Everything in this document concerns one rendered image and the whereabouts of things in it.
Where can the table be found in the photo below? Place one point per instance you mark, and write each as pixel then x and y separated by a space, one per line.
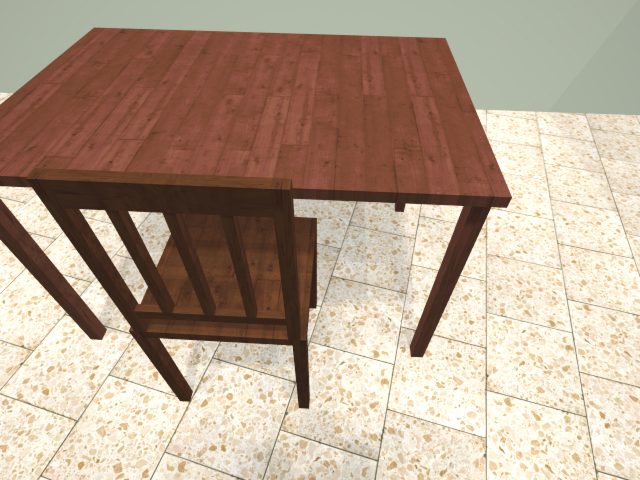
pixel 346 117

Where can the chair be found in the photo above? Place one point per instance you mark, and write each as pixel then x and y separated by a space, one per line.
pixel 237 267

